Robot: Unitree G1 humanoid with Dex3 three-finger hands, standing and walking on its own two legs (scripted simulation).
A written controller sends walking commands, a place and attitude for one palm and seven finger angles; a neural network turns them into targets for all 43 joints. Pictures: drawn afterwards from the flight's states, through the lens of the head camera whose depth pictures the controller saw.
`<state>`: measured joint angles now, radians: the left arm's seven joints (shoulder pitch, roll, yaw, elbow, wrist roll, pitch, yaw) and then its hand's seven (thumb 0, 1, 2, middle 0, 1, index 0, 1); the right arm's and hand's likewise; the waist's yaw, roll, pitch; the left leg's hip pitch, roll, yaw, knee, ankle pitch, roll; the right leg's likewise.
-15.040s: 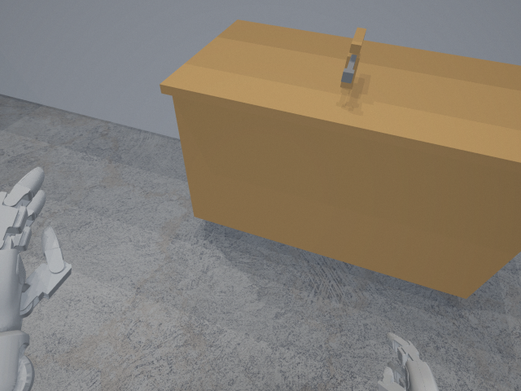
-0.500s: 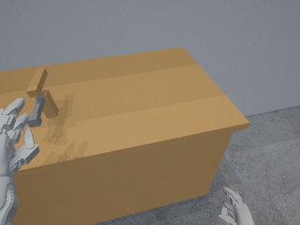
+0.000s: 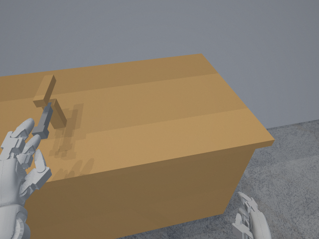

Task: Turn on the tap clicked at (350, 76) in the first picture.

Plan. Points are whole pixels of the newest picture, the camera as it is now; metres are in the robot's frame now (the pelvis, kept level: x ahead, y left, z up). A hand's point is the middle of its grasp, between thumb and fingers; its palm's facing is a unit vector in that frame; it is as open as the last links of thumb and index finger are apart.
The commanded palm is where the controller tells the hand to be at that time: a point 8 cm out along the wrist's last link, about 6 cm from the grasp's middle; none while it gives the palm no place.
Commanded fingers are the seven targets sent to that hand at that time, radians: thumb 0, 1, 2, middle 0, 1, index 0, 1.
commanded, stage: turn the palm inward beside the body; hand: left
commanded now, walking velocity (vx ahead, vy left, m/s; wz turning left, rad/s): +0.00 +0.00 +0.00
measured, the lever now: (40, 132) +0.32 +0.37 +0.11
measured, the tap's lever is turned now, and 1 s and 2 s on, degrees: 0 0 0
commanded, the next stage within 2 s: reach beside the lever's end, fingers flat in 0.96 s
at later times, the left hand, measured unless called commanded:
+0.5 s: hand (45, 185) +0.16 +0.24 +0.15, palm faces +0.48 -0.87 -0.12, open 7.4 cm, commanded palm +0.11 +0.28 +0.17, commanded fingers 0.00 0.90 0.90 -0.20 -0.30 -0.20 -0.30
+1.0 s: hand (51, 177) +0.18 +0.23 +0.16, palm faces +0.48 -0.87 -0.11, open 7.4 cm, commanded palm +0.12 +0.27 +0.17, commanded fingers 0.00 0.90 0.90 -0.20 -0.30 -0.20 -0.30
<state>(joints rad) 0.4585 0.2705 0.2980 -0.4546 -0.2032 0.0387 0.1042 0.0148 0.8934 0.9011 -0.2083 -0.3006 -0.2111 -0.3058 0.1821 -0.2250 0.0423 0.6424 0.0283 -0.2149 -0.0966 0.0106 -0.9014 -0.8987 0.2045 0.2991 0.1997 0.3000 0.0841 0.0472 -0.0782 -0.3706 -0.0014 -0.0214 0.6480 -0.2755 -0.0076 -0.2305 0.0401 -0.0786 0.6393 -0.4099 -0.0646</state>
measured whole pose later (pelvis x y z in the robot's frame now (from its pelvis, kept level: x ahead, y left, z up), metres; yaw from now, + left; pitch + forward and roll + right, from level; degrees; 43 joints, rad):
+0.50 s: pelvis -0.02 +0.01 +0.00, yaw +1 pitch -3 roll -1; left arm 0.49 0.23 0.22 -0.52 -0.22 0.13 0.19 0.02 0.90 0.90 -0.21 -0.30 -0.21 -0.31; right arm 0.17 -0.23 0.07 0.65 0.03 -0.21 -0.10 0.01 -0.90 -0.90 0.21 0.30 0.20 0.30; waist 0.08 0.06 -0.05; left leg -0.34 0.00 -0.04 0.64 -0.24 0.00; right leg -0.19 0.04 -0.09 0.61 -0.37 -0.06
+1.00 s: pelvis -0.01 +0.00 +0.00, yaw +1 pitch -3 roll +0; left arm 0.47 0.21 0.23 -0.53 -0.23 0.18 0.18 0.02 0.90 0.90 -0.20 -0.30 -0.21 -0.31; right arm 0.16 -0.23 0.07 0.65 0.03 -0.20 -0.10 0.01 -0.90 -0.90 0.21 0.30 0.20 0.30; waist 0.09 0.06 -0.05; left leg -0.31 0.00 -0.03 0.61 -0.25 -0.01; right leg -0.17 0.04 -0.09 0.59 -0.38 -0.06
